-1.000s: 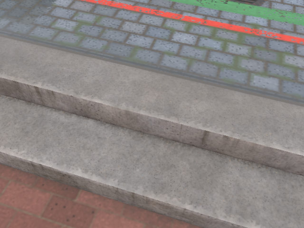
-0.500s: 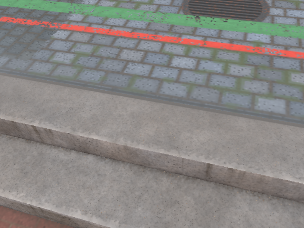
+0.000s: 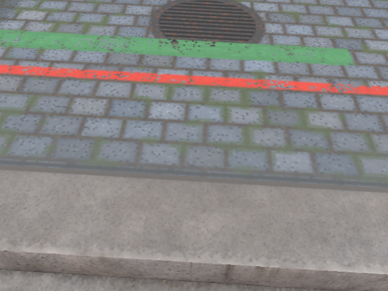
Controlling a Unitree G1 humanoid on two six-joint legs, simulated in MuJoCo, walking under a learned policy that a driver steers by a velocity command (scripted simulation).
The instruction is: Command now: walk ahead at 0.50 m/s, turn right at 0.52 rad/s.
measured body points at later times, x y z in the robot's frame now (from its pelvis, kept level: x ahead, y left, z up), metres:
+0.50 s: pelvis +0.29 -0.09 +0.10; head +0.31 -0.09 +0.55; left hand +0.30 +0.15 -0.05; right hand +0.36 -0.33 -0.03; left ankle +0.29 +0.10 -0.36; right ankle +0.30 -0.14 -0.60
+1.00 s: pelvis +0.61 -0.08 +0.21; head +0.60 -0.10 +0.66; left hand +0.65 +0.19 +0.10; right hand +0.65 -0.32 +0.06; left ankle +0.60 +0.01 -0.47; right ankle +0.56 -0.25 -0.28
